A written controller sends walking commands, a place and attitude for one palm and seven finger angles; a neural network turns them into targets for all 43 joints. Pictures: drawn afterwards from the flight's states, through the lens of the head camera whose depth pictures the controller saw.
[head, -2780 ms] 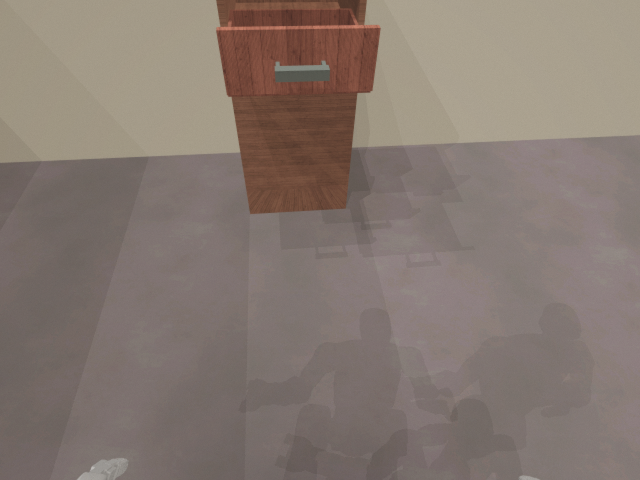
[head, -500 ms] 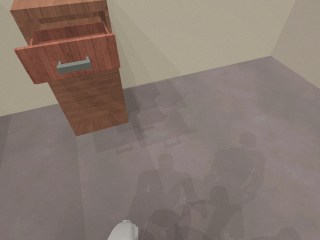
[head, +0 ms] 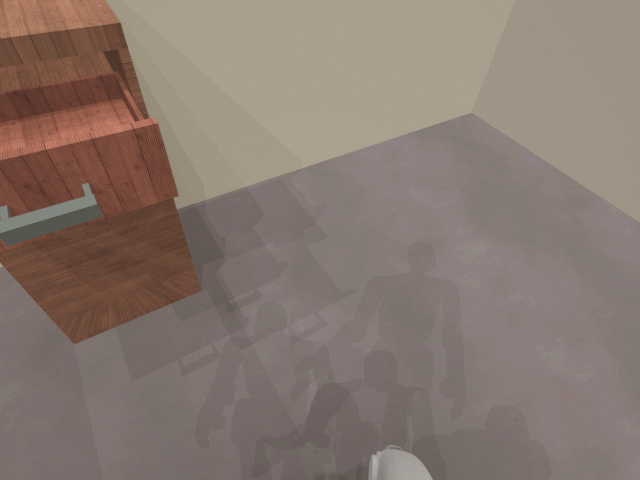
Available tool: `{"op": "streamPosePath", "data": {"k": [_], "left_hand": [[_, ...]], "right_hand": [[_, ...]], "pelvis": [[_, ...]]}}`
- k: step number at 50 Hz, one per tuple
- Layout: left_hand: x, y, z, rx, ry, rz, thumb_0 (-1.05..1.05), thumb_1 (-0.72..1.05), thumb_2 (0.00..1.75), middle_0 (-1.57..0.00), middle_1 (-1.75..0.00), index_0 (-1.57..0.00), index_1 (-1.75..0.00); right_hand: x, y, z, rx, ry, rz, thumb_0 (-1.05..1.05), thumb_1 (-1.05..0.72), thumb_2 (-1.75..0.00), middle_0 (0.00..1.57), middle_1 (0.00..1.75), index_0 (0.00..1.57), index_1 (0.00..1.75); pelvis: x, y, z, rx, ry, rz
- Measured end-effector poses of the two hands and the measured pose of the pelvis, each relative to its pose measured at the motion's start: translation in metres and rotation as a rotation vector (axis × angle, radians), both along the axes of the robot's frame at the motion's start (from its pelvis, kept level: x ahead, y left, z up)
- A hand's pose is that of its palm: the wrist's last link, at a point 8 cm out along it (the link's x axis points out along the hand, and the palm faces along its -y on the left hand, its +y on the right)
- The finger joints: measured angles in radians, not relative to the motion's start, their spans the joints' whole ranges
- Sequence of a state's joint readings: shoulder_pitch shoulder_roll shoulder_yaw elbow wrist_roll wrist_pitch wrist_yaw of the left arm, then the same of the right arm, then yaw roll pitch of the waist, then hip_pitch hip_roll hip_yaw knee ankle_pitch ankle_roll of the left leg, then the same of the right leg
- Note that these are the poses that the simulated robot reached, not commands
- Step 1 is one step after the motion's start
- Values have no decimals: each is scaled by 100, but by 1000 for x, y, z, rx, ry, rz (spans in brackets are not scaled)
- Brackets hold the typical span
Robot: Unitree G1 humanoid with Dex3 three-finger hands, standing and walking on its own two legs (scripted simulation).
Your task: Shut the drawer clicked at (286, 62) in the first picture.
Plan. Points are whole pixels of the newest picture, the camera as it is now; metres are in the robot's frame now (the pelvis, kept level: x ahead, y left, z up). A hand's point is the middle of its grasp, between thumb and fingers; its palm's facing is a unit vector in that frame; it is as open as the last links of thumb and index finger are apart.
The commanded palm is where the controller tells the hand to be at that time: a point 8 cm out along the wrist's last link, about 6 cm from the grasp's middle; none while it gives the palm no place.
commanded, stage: turn to face it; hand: left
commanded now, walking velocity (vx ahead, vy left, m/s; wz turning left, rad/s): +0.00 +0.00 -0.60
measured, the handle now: (50, 209) +0.45 +0.46 +0.03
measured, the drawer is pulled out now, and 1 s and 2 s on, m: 0.29 0.29 0.29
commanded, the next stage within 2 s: take the last steps up to it in 1.32 s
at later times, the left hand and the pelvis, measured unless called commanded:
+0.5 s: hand (243, 422) +0.23 +0.13 -0.17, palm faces +0.06 -0.99 -0.15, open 7.3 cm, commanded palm none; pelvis +0.11 -0.03 -0.01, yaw +4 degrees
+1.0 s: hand out of the picture +0.12 +0.22 -0.16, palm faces +0.38 -0.88 -0.27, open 7.4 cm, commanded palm none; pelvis +0.11 -0.02 +0.00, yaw +20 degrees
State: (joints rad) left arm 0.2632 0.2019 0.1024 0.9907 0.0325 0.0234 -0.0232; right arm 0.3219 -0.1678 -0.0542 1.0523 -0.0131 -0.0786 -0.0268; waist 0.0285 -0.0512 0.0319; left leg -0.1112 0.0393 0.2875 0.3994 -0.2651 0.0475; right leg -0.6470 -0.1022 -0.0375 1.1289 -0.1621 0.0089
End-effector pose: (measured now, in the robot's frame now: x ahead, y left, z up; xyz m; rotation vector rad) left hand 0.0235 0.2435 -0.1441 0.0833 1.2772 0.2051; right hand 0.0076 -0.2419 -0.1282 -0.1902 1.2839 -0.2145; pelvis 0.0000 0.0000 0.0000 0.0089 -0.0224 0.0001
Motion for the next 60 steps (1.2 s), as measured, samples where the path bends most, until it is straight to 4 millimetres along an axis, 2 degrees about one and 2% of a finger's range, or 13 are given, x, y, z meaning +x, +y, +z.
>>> {"op": "streamPosePath", "data": {"k": [5, 11, 13, 16, 22, 26, 30, 33, 36, 42, 50, 56, 60], "left_hand": [[88, -10, 5, 5, -54, -110, 0, 92, 90, -20, -30, -19, -30], [183, -48, -3, 32, -124, -245, 0, 91, 90, -20, -30, -19, -30], [203, -62, -6, 35, -163, -253, 0, 91, 90, -20, -30, -19, -30], [213, -77, -2, 14, -187, -241, 0, 91, 90, -20, -30, -19, -30], [204, -78, 3, -14, -189, -132, -1, 92, 90, -21, -30, -20, -30], [191, -54, -1, -11, -188, -57, -2, 92, 90, -21, -30, -20, -30], [166, -19, -21, -8, -167, 37, -1, 91, 90, -21, -30, -20, -30], [141, 5, -28, 9, -97, 80, -1, 91, 90, -21, -30, -20, -30], [118, 21, -19, 28, -45, 125, 0, 91, 90, -20, -30, -19, -30], [83, 35, 2, 70, -5, 211, 0, 91, 90, -20, -30, -19, -30], [71, 17, 14, 111, -20, 291, 0, 91, 90, -20, -30, -19, -30], [72, -20, 22, 155, -97, 336, 0, 91, 90, -20, -30, -19, -30], [54, -49, 31, 161, -102, 384, 0, 91, 90, -20, -30, -20, -30]], "right_hand": [[-14, 4, -7, 33, 95, -96, -1, -93, -90, 20, 30, 20, 30], [-16, 4, -31, 101, 196, -192, 0, -92, -90, 20, 30, 20, 30], [-10, 2, -39, 125, 234, -201, 0, -91, -90, 20, 30, 20, 30], [13, 0, -40, 137, 239, -181, 0, -91, -90, 20, 30, 20, 30], [83, -8, -29, 114, 131, -83, 0, -91, -90, 20, 30, 20, 30], [128, -11, -20, 65, 56, 8, 0, -92, -90, 20, 30, 20, 30], [164, -9, -16, -5, -17, 100, 0, -92, -90, 20, 30, 20, 30], [178, -4, -9, -34, -47, 140, 0, -92, -90, 20, 30, 20, 30], [186, 2, 2, -44, -42, 177, 0, -92, -90, 20, 30, 20, 30], [205, 10, 10, -28, -27, 256, 0, -91, -90, 20, 30, 20, 30], [233, 3, -1, 14, -27, 346, 0, -91, -90, 20, 30, 20, 30], [260, -18, -24, 61, -38, 411, 0, -91, -90, 20, 30, 20, 30], [278, -26, -25, 75, -40, 463, 0, -91, -90, 20, 30, 20, 30]], "pelvis": [[34, -6, -2, -2, 1, -55], [80, -29, -20, 8, 10, -82], [91, -37, -25, 1, 14, -78], [100, -41, -22, -11, 4, -47], [109, -37, -11, -15, 6, 21], [110, -27, -12, -29, 10, 78], [111, -9, -25, -55, 13, 133], [109, -2, -25, -45, 13, 152], [110, 2, -15, -49, 22, 185], [113, 3, -1, -51, 34, 251], [114, -17, -1, -35, 34, 351], [114, -50, -12, -8, 29, 425], [114, -64, -7, 6, 12, 483]]}}
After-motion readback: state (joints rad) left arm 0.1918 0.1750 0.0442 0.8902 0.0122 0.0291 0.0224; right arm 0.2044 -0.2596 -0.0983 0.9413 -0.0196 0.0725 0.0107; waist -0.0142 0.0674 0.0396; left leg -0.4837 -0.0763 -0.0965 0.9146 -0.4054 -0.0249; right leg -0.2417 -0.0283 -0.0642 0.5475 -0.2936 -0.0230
